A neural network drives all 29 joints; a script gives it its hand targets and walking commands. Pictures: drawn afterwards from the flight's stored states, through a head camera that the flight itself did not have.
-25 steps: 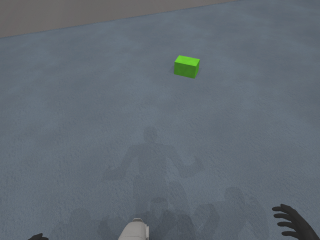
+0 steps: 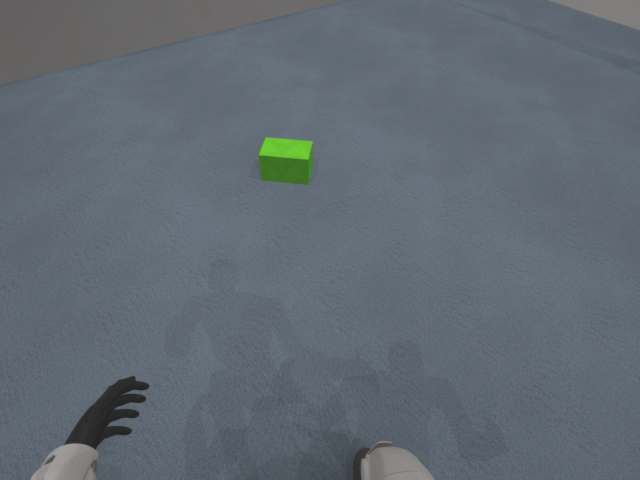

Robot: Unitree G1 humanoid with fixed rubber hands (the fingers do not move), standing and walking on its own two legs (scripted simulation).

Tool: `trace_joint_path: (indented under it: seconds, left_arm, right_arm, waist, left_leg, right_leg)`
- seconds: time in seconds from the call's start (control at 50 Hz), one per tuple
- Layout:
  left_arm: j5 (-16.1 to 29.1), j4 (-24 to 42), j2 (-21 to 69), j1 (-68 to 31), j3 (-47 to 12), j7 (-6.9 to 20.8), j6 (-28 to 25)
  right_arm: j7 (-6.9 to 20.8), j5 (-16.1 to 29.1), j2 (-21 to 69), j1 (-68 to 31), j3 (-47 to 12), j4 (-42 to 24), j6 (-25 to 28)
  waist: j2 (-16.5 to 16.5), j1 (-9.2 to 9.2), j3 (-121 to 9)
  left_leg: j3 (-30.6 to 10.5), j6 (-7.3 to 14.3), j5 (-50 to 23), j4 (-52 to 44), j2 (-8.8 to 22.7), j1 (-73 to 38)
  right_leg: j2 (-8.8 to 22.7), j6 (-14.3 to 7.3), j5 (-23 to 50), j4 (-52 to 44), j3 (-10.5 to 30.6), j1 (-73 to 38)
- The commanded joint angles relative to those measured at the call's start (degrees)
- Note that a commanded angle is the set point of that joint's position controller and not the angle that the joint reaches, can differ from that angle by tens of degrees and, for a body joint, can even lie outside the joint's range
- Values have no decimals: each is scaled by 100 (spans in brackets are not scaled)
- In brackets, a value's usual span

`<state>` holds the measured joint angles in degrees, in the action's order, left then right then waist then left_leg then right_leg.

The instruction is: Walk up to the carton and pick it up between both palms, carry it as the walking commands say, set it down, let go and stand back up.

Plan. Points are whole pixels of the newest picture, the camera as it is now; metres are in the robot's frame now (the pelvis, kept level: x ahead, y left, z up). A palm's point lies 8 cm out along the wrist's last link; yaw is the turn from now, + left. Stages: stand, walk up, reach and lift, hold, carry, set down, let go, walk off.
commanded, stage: walk up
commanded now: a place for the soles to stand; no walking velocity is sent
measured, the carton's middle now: (287, 161) +1.59 +0.06 -0.69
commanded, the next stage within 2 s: none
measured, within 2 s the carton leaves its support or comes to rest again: neither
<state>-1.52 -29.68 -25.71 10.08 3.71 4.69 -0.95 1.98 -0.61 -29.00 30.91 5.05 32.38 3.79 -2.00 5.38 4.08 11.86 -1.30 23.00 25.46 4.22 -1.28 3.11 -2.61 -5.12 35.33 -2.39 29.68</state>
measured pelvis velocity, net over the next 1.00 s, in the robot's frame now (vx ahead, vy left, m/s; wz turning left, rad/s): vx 0.51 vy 0.03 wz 0.06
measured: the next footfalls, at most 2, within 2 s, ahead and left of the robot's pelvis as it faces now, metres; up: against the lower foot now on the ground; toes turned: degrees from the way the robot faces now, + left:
right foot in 0.06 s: +0.22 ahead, -0.12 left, +0.00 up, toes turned -3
left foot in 0.46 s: +0.40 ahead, +0.18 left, +0.00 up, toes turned +11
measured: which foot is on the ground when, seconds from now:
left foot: down 0.00-0.06, up 0.08-0.44, down 0.46-0.86, up 0.88-1.00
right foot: up 0.00-0.04, down 0.06-0.46, up 0.48-0.84, down 0.86-1.00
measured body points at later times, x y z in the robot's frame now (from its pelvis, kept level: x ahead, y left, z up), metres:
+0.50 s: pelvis +0.27 +0.05 -0.02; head +0.27 +0.06 +0.43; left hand +0.29 +0.40 -0.09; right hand +0.49 -0.25 -0.04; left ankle +0.37 +0.17 -0.73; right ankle +0.19 -0.11 -0.70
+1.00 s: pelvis +0.51 +0.03 -0.01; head +0.52 +0.02 +0.44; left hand +0.66 +0.37 -0.04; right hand +0.62 -0.29 -0.09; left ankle +0.47 +0.18 -0.66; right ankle +0.57 -0.08 -0.73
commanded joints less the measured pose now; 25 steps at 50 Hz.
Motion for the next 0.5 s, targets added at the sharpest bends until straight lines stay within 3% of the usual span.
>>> trace_joint_path:
  seconds: [0.0,0.02,0.04,0.06,0.08,0.1,0.12,0.14,0.16,0.22,0.26,0.32,0.38,0.4,0.42,0.44,0.46,0.48]
  left_arm:
    - [-76,213,-752,276,310,-130,-84]
    - [-126,7,-979,904,412,-219,-128]
    - [-132,-89,-1409,1683,557,-342,-156]
    - [-39,86,-1941,1882,708,-467,-148]
    - [146,225,-1971,1630,744,-530,-105]
    - [124,262,-1754,1411,670,-567,-145]
    - [87,242,-1501,1166,553,-558,-191]
    - [62,250,-1330,949,478,-534,-233]
    - [33,266,-1244,830,440,-512,-275]
    - [-15,239,-1248,901,415,-444,-387]
    - [-16,269,-1299,876,423,-365,-405]
    - [15,314,-1412,909,434,-286,-401]
    - [31,260,-1522,1026,458,-270,-345]
    - [41,241,-1495,1108,440,-266,-313]
    - [55,244,-1386,1239,388,-259,-288]
    - [85,324,-1145,1332,298,-257,-278]
    - [175,613,-820,1450,199,-237,-274]
    - [128,739,-1212,1105,332,-293,-224]
  right_arm:
    - [-39,33,-1097,-304,318,-336,-33]
    - [-40,51,-942,-232,241,-344,-54]
    - [-40,67,-644,-177,137,-488,-42]
    - [18,116,-445,-39,81,-688,-13]
    - [-24,153,-978,-523,286,-766,-55]
    - [-24,186,-973,-750,272,-816,-70]
    - [-33,141,-837,-644,221,-737,-73]
    - [-36,103,-752,-467,203,-585,-100]
    - [-5,58,-723,-299,206,-441,-137]
    - [108,-36,-558,-551,163,-479,-185]
    - [180,-38,-464,-912,129,-585,-190]
    - [269,5,-473,-1320,196,-702,-208]
    - [260,4,-501,-1430,255,-747,-204]
    - [228,-23,-548,-1294,286,-705,-182]
    - [169,-68,-698,-898,356,-585,-153]
    - [73,-131,-1002,-203,474,-424,-118]
    - [-69,-119,-1529,141,588,-583,-113]
    - [-171,-57,-1627,-28,577,-674,-124]
  waist:
    - [632,-536,178]
    - [305,-825,-367]
    - [-330,-1232,-1155]
    - [-959,-1223,-1803]
    - [-185,-1261,-1485]
    - [4,-1107,-905]
    - [21,-891,-515]
    - [-255,-700,-326]
    - [-559,-604,-296]
    - [-615,-624,-106]
    - [-640,-661,65]
    - [-701,-656,222]
    - [-448,-575,306]
    - [-298,-501,227]
    - [7,-309,-45]
    - [869,88,-580]
    - [1920,328,-1359]
    - [1002,349,-1054]
  left_leg:
    - [-574,879,-2112,-58,1174,896]
    - [-240,740,-2617,1265,933,1255]
    - [-156,570,-1762,3240,690,2370]
    - [-708,324,1067,4650,-285,3700]
    - [-1727,373,951,5139,-287,4022]
    - [-1819,361,683,5223,-241,4233]
    - [-1832,334,392,4823,-58,4157]
    - [-1877,297,209,4329,78,3851]
    - [-1821,262,90,4048,132,3540]
    - [-1620,209,-296,3119,197,3465]
    - [-1306,250,-702,2283,293,3254]
    - [-1025,254,-1491,1510,169,2538]
    - [-772,285,-1658,997,-42,1951]
    - [-665,335,-1475,853,-184,1570]
    - [-644,436,-1077,753,-359,822]
    - [-1499,683,-300,583,60,-258]
    - [-4418,1344,1622,-387,1697,-1017]
    - [-5370,1865,2341,-1085,2118,-518]
  right_leg:
    - [-344,-139,-167,-342,-194,-1228]
    - [-506,-283,-465,-344,-182,-2309]
    - [438,-653,-1504,-340,1181,-3618]
    - [2094,-1377,-2566,-1285,4269,-4381]
    - [2293,-1671,-3072,-1709,4378,-3811]
    - [2166,-1623,-2785,-1659,3752,-3376]
    - [1920,-1395,-2385,-1699,3003,-2809]
    - [1629,-1197,-2224,-1806,2449,-2262]
    - [1485,-1173,-1898,-1859,2025,-1906]
    - [1448,-1240,-1417,-1952,1379,-1531]
    - [1351,-1111,-1818,-2049,962,-1263]
    - [1264,-868,-2523,-2220,650,-835]
    - [1290,-769,-2405,-1885,379,-906]
    - [1217,-708,-2128,-1445,215,-919]
    - [1049,-574,-1508,-535,-28,-819]
    - [705,-304,-1237,1374,-411,-238]
    - [-48,69,-2684,3357,-423,929]
    - [-239,41,-2736,3960,692,1369]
